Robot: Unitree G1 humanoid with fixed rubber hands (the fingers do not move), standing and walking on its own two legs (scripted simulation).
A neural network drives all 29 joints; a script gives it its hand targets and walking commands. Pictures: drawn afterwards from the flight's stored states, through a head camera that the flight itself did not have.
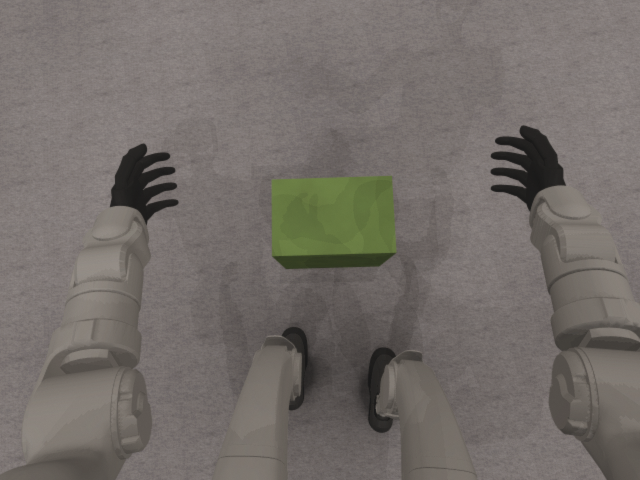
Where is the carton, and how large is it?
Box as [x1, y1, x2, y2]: [272, 176, 396, 268]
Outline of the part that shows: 391,176 272,179 272,256 285,268 376,266 381,264 396,252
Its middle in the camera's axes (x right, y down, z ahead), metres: +0.03 -0.03 +0.94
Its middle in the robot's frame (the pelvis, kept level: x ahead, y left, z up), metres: +0.49 +0.03 -0.55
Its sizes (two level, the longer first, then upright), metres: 0.256 0.165 0.269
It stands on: the floor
